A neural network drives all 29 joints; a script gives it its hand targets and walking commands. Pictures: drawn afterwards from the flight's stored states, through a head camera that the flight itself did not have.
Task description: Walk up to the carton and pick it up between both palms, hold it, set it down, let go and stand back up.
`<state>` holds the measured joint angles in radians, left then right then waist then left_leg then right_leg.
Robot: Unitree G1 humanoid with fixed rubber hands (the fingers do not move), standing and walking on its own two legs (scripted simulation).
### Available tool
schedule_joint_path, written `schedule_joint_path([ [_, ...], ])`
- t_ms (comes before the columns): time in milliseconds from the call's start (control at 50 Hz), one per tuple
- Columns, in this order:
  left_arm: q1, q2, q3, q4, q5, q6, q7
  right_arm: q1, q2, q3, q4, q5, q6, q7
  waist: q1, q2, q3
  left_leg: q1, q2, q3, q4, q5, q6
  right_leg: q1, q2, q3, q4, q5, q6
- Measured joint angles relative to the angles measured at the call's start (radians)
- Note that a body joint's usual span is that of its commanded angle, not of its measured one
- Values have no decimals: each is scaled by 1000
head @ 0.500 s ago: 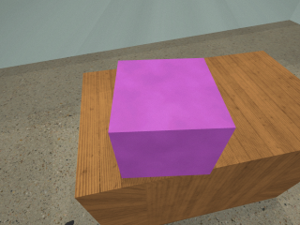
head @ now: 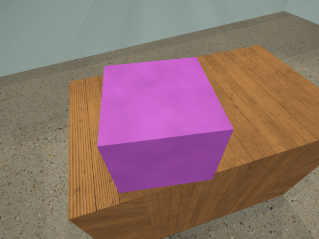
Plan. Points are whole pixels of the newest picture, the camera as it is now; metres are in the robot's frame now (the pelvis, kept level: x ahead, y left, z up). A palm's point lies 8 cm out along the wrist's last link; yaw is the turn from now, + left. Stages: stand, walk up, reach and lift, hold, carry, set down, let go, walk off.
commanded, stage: walk up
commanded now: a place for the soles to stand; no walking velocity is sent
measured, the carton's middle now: (158, 123) +0.44 +0.01 +0.04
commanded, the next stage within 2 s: reach and lift in 1.26 s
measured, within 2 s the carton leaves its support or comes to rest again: neither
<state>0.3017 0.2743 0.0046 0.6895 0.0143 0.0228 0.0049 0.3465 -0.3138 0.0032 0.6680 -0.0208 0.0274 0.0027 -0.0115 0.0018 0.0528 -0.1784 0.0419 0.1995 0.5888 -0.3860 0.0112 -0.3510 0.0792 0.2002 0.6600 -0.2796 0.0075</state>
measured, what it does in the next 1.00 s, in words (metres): stands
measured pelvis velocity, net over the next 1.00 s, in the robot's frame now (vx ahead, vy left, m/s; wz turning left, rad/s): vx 0.01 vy -0.03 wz -0.07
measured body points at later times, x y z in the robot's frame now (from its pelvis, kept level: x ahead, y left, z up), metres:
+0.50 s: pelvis +0.00 -0.01 +0.00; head +0.02 -0.02 +0.45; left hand +0.11 +0.25 -0.11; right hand +0.04 -0.29 -0.13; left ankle -0.04 +0.10 -0.72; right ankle +0.04 -0.12 -0.72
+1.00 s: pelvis +0.01 -0.03 +0.01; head +0.02 -0.03 +0.46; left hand +0.11 +0.22 -0.12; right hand +0.02 -0.31 -0.12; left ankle -0.04 +0.10 -0.72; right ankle +0.04 -0.12 -0.72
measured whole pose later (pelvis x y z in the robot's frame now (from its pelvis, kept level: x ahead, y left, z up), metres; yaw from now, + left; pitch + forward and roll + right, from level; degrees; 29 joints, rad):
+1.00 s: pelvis +0.01 -0.03 +0.01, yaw -4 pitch -2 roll +0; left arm 0.26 0.25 0.00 0.82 0.01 0.04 0.01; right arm 0.43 -0.30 0.00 0.73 -0.01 0.01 -0.02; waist -0.01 0.00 0.04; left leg -0.12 0.04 0.08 0.51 -0.37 -0.02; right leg -0.28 0.15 0.18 0.54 -0.21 -0.05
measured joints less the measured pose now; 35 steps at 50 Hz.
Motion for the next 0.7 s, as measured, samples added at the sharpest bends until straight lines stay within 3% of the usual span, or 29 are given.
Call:
schedule_joint_path([
  [140, 13, 0, 3, -9, -3, -5, -4, 1, -3, 4, 21, 5, 24, 1, -3, 9, 10, -5, 29, 5, 49, -32, -12, 0, 19, -20, 22, -11, -15],
  [320, 11, -9, -7, 6, 1, 0, 6, 20, 2, 5, 34, 3, -4, -3, -3, -1, -5, 22, -9, -15, -24, 2, 2, 11, 15, 12, -24, 17, -4],
  [560, -6, 4, 10, 16, 0, 14, -11, 17, -4, 0, 32, -2, 10, -11, -6, 4, 12, 25, 39, -13, 42, -41, -24, 15, 48, -26, 15, -3, -38],
  [640, -8, -7, 5, 29, -5, 12, -3, 14, -12, -9, 33, 12, 16, -14, 9, 20, 1, 14, 14, -83, 40, -69, -17, 23, 67, -22, -27, 22, -48],
  [700, -10, -13, -2, 56, -5, 22, 6, 24, -4, -6, 35, 14, -5, -18, 10, 12, -10, 38, -8, -104, -35, 11, -12, 38, 68, -4, -72, 48, -47],
])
